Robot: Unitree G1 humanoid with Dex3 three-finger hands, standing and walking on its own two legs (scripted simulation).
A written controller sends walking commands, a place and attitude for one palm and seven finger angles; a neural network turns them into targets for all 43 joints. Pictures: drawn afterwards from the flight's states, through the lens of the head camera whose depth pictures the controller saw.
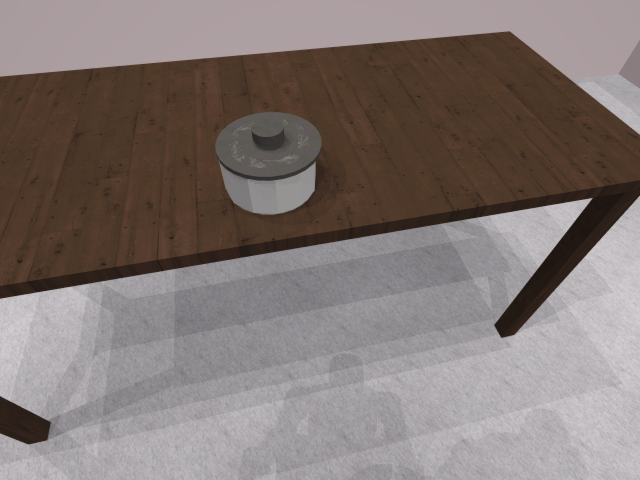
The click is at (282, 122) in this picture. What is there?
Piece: lid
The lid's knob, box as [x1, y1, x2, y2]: [251, 118, 283, 146]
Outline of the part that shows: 254,122 251,126 253,140 257,144 270,146 279,143 283,139 283,126 281,122 272,118 264,118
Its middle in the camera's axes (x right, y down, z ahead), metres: -0.09 -0.17 +0.63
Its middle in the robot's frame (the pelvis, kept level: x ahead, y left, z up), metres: +0.61 +0.13 +0.09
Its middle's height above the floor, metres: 0.87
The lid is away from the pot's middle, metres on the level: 0.00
